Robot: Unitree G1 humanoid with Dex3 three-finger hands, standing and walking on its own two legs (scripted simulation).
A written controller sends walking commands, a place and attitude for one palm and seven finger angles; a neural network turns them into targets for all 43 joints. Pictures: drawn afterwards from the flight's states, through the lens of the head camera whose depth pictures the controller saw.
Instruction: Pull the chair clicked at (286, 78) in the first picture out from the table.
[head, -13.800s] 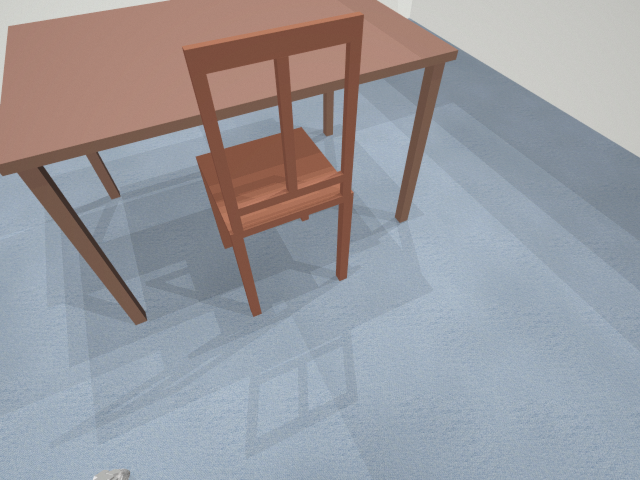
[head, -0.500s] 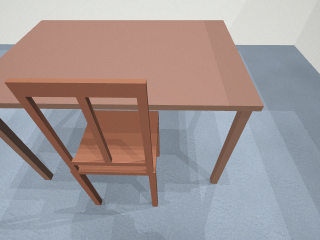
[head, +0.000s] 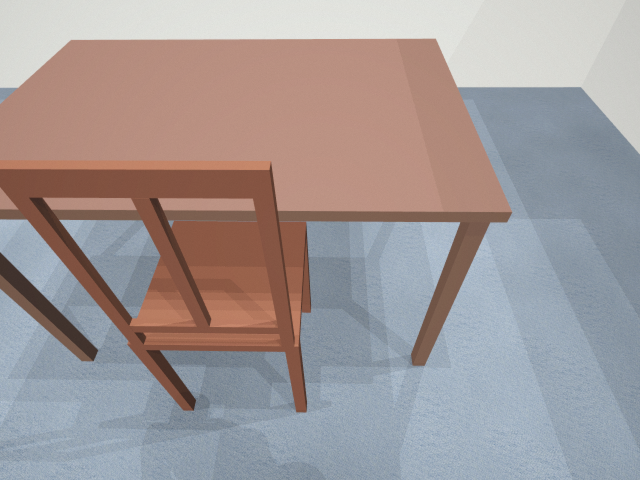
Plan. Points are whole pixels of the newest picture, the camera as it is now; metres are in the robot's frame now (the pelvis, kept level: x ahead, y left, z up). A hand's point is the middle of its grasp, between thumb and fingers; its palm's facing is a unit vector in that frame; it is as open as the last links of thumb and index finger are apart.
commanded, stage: come to a stop and stand still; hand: left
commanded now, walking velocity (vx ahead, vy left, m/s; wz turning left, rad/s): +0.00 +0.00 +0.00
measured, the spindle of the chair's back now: (179, 271) +0.44 +0.28 -0.06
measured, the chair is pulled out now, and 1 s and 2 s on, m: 0.00 0.00 0.00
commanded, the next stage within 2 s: look again from close up in 0.10 s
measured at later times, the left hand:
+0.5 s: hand out of the picture -0.01 +0.16 -0.17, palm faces +0.01 -0.98 -0.20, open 7.3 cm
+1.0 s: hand out of the picture -0.02 +0.16 -0.17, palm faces +0.02 -0.98 -0.19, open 7.4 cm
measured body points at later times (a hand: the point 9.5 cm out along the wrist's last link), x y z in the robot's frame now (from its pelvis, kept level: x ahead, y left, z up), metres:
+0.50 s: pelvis +0.00 -0.01 +0.00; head +0.01 -0.01 +0.45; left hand +0.00 +0.21 -0.16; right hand -0.01 -0.22 -0.16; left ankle -0.04 +0.10 -0.74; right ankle +0.00 -0.10 -0.74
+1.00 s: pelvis -0.01 -0.01 +0.00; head +0.00 -0.01 +0.45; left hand -0.02 +0.21 -0.16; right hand -0.03 -0.21 -0.16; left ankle -0.04 +0.10 -0.74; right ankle +0.00 -0.10 -0.74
